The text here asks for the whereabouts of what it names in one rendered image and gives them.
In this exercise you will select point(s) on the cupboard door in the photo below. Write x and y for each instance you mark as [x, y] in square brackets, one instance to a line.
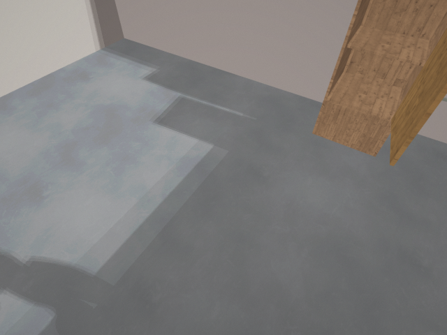
[425, 94]

